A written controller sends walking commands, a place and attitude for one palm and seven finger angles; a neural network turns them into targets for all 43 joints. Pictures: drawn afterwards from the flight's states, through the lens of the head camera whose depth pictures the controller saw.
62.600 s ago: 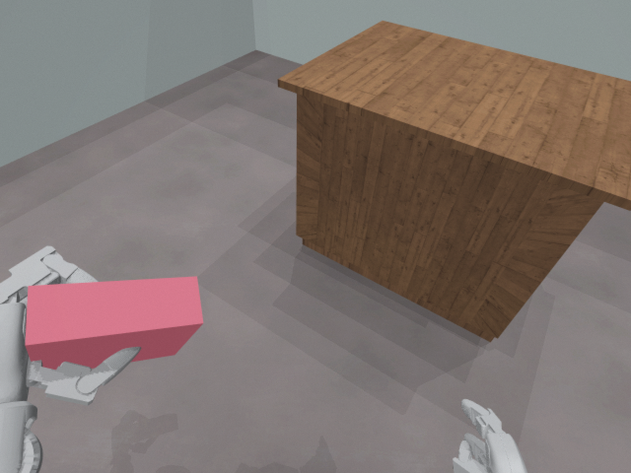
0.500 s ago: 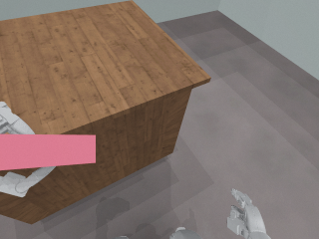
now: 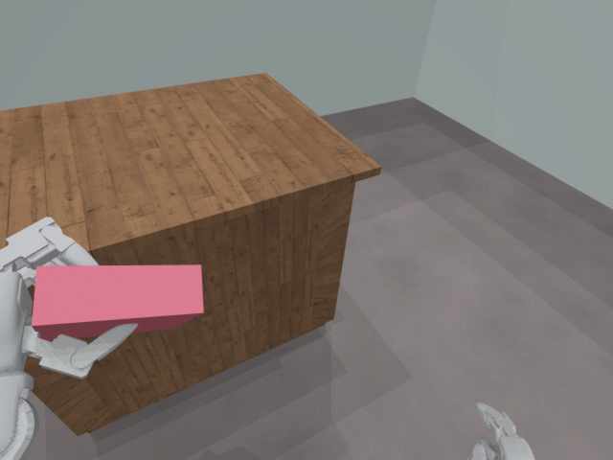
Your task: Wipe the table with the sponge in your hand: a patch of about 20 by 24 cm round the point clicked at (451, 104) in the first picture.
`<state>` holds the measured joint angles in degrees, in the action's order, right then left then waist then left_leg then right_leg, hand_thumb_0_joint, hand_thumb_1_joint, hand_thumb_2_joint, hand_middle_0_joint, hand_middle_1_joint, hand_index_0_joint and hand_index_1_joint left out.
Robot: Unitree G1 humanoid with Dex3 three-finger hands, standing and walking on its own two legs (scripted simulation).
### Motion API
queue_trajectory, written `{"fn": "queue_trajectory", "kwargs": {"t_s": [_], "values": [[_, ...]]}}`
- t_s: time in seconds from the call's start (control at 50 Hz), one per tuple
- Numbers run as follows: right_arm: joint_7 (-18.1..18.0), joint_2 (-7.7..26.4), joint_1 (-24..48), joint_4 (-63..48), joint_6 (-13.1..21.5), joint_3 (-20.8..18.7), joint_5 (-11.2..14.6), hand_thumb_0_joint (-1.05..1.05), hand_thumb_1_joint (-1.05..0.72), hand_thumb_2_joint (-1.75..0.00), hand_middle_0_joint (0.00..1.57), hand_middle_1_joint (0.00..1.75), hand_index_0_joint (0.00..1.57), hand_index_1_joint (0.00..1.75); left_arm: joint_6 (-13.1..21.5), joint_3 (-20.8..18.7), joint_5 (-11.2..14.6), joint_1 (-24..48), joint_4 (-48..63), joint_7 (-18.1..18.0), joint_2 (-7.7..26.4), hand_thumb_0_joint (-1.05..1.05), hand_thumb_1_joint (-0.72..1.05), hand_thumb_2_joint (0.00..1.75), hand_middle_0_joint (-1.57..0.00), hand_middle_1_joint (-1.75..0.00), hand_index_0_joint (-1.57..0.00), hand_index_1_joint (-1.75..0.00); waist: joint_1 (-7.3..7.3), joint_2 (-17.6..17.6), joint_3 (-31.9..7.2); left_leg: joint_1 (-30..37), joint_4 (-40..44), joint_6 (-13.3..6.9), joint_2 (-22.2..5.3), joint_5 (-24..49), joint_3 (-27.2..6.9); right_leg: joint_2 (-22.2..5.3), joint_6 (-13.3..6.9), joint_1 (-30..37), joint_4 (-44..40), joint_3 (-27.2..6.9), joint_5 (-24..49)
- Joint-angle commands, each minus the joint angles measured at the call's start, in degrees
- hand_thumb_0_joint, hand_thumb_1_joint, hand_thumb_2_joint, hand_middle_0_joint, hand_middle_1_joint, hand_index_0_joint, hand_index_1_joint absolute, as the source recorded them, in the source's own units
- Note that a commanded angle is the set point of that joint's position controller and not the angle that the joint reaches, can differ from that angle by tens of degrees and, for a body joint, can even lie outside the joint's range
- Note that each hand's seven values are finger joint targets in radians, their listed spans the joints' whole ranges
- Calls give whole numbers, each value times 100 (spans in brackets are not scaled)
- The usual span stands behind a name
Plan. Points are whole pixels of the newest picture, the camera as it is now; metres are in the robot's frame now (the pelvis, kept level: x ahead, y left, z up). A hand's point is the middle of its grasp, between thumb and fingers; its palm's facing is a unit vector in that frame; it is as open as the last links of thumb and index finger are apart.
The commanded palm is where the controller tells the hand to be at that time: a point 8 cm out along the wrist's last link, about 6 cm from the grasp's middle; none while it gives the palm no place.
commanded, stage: stop stepping back and stand still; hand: left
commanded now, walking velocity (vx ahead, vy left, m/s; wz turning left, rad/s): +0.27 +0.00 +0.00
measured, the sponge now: (143, 302) +0.24 +0.18 +0.16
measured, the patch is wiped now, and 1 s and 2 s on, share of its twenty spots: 1.00 1.00 1.00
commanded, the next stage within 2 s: stand and wait in 0.36 s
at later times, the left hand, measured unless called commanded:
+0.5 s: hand (61, 299) +0.21 +0.23 +0.21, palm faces +0.43 -0.82 -0.37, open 9.0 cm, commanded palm +0.15 +0.28 +0.22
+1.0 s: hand (30, 286) +0.23 +0.27 +0.20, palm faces +0.42 -0.83 -0.38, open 9.0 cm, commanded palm +0.18 +0.31 +0.22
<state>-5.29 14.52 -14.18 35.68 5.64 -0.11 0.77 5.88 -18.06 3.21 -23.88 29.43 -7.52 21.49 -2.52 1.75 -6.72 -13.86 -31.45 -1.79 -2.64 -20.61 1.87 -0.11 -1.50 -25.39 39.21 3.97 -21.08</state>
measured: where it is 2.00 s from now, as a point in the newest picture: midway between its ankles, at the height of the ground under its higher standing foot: outside the picture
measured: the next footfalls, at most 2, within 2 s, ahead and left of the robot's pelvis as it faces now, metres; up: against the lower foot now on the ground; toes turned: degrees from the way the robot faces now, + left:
left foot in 0.44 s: +0.07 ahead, +0.14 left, +0.00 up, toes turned +4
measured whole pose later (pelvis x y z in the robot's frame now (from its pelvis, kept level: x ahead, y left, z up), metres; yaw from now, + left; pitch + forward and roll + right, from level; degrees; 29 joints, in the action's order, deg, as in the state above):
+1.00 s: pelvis +0.02 +0.03 +0.01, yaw +1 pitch +0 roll -1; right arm -3.0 10.8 -8.9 34.0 4.1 1.5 0.9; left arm 7.4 -21.1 3.6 -26.0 32.0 -8.3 22.1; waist 0.4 -0.4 0.6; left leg -14.9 -29.4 -0.3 -2.2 -14.6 2.6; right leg -0.5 0.6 -12.2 25.7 2.8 -13.5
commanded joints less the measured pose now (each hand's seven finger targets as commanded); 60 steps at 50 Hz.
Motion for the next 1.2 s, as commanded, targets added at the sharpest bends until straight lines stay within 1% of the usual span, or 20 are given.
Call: {"fn": "queue_trajectory", "kwargs": {"t_s": [0.0, 0.04, 0.08, 0.1, 0.12, 0.14, 0.18, 0.22, 0.26, 0.34, 0.36, 0.4, 0.44, 0.48, 0.52, 0.56, 0.58, 0.68, 0.72, 1.18], "values": [[82, 388, 482, -858, 401, -144, 82, 0, -90, -90, 20, 30, 20, 30, 428, -983, -13, 474, 1328, -148, 1153, 0, 10, 130, -120, -160, -120, -160, 147, -1851, 512, -673, 2103, -1020, -1431, -1889, -1940, -88, 179, -635, 2089, -352, -462], [151, 497, 530, -798, 470, -136, 90, 0, -90, -90, 20, 30, 20, 30, 385, -910, 23, 339, 809, -87, 972, 0, 10, 130, -120, -160, -120, -160, 265, -1455, 951, -1316, 1773, -692, -1217, -1527, -1165, -253, 142, 221, 641, -276, -266], [64, 551, 650, -877, 431, -109, 48, 0, -90, -90, 20, 30, 20, 30, 324, -775, 44, 516, 526, -60, 862, 0, 10, 130, -120, -160, -120, -160, 403, -976, 900, -1976, 866, -443, -798, -1815, -707, 92, 115, 1715, -658, 135, -27], [41, 559, 612, -839, 408, -143, 5, 0, -90, -90, 20, 30, 20, 30, 338, -707, 10, 560, 411, -18, 810, 0, 10, 130, -120, -160, -120, -160, 494, -186, 847, -2233, -507, -304, -373, -1611, -297, 26, 12, 2219, -1685, -136, 100], [66, 480, 597, -838, 362, -210, 26, 0, -90, -90, 20, 30, 20, 30, 324, -674, -33, 585, 294, 30, 902, 0, 10, 130, -120, -160, -120, -160, 448, 1600, 708, -2775, -2583, -137, 130, -1317, 266, -1087, -398, 2377, -2501, -1916, -349], [89, 605, 752, -928, 382, -266, 67, 0, -90, -90, 20, 30, 20, 30, 387, -659, 13, 941, 535, 79, 1017, 0, 10, 130, -120, -160, -120, -160, 341, 2086, 625, -3067, -3989, -19, 266, -963, -362, -2019, -647, 1942, -3072, -3913, -165], [190, 507, 656, -727, 453, -271, 72, 0, -90, -90, 20, 30, 20, 30, 692, -664, -46, 1667, 1189, 173, 1068, 0, 10, 130, -120, -160, -120, -160, 65, 478, 247, -2513, -4270, 56, -32, -174, -812, -2008, -627, 1410, -2873, -3540, -120], [206, 463, 607, -696, 353, -245, 42, 0, -90, -90, 20, 30, 20, 30, 753, -735, 39, 1269, 1448, 129, 1153, 0, 10, 130, -120, -160, -120, -160, 131, -8, 457, -2107, -3569, 47, -246, 284, -669, -1888, -879, 984, -2699, -2613, -99], [164, 293, 754, -710, 297, -116, 12, 0, -90, -90, 20, 30, 20, 30, 757, -857, 40, 1004, 1557, 33, 1209, 0, 10, 130, -120, -160, -120, -160, 150, 212, 292, -1165, -2251, -10, -174, 372, -222, -1484, -648, 657, -2560, -1497, 25], [-13, 234, 887, -809, 329, -99, -37, 0, -90, -90, 20, 30, 20, 30, 622, -817, 70, 501, 1280, -201, 1022, 0, 10, 130, -120, -160, -120, -160, 269, 378, 187, 407, -131, -57, 133, 259, 374, -1204, -464, 384, -2382, -1181, -1062], [-26, 307, 835, -809, 320, -126, -51, 0, -90, -90, 20, 30, 20, 30, 613, -817, 79, 475, 1295, -245, 1001, 0, 10, 130, -120, -160, -120, -160, 245, -29, 200, 584, 279, -98, 81, 102, 186, -1084, -380, 376, -2119, -1170, -1052], [-14, 466, 870, -888, 271, -136, -33, 0, -90, -90, 20, 30, 20, 30, 585, -778, 104, 381, 1274, -284, 847, 0, 10, 130, -120, -160, -120, -160, 282, -1024, 310, 459, 1156, -434, -729, -585, -1184, -339, -26, 240, -1209, -736, -631], [30, 501, 905, -934, 208, -125, 49, 0, -90, -90, 20, 30, 20, 30, 523, -916, 55, 493, 1059, -312, 923, 0, 10, 130, -120, -160, -120, -160, 350, -1015, 370, -336, 1511, -479, -1073, -609, -1592, 84, 244, 923, -685, -229, 81], [46, 438, 845, -906, 212, -139, 105, 0, -90, -90, 20, 30, 20, 30, 455, -947, 57, 395, 899, -254, 992, 0, 10, 130, -120, -160, -120, -160, 257, -789, 550, -930, 1075, -232, -562, -1006, -901, -77, 194, 1231, -1359, -513, 35], [106, 390, 871, -914, 233, -145, 53, 0, -90, -90, 20, 30, 20, 30, 459, -832, 24, 322, 917, -201, 894, 0, 10, 130, -120, -160, -120, -160, 227, -164, 658, -812, 206, -82, -199, -71, -450, -496, -12, 1082, -1944, -1104, 304], [169, 366, 862, -870, 262, -154, 49, 0, -90, -90, 20, 30, 20, 30, 496, -781, 52, 530, 1227, -182, 983, 0, 10, 130, -120, -160, -120, -160, 182, 449, 307, -564, -425, 47, -57, 886, -227, -1111, -238, 1358, -2086, -1570, 1423], [176, 371, 923, -879, 293, -151, 51, 0, -90, -90, 20, 30, 20, 30, 534, -771, 46, 711, 1466, -186, 1033, 0, 10, 130, -120, -160, -120, -160, 175, 209, 134, -402, -303, 72, -74, 1180, -249, -1190, -269, 1530, -1901, -1472, 2155], [135, 445, 955, -966, 294, -186, 11, 0, -90, -90, 20, 30, 20, 30, 598, -987, 36, 323, 1890, -225, 1172, 0, 10, 130, -120, -160, -120, -160, 294, -766, -262, 506, 362, -44, -377, 2832, -508, -450, 86, 1611, -1266, -624, 2747], [152, 394, 946, -951, 236, -161, 26, 0, -90, -90, 20, 30, 20, 30, 595, -969, 32, 188, 1798, -237, 1079, 0, 10, 130, -120, -160, -120, -160, 301, -727, -279, 488, 464, -54, -464, 3020, -610, -303, 136, 1681, -1238, -456, 2562], [81, 416, 1059, -986, 126, -123, -16, 0, -90, -90, 20, 30, 20, 30, 527, -853, 57, 386, 1375, -268, 953, 0, 10, 130, -120, -160, -120, -160, 286, -700, -6, -26, 952, 41, -285, 1013, -561, -266, 104, 1627, -1813, -573, 1483]]}}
